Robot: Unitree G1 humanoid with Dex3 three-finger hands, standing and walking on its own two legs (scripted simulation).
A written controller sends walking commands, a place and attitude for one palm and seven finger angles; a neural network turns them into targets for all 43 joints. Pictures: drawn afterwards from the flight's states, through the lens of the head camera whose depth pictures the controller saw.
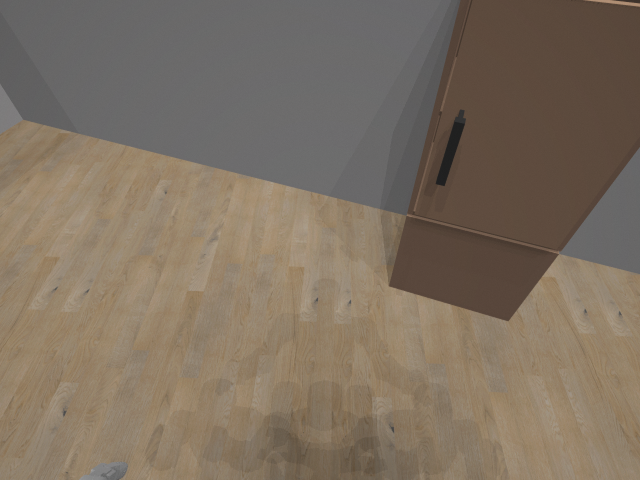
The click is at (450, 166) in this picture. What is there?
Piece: cupboard door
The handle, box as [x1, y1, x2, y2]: [436, 109, 465, 185]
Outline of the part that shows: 464,110 460,109 459,115 455,118 437,177 437,184 444,185 464,124 465,118 462,117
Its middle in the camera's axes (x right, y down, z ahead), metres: +0.31 -0.22 +0.93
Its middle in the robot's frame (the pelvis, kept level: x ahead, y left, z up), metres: +0.85 -0.27 -0.08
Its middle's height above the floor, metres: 0.69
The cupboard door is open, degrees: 0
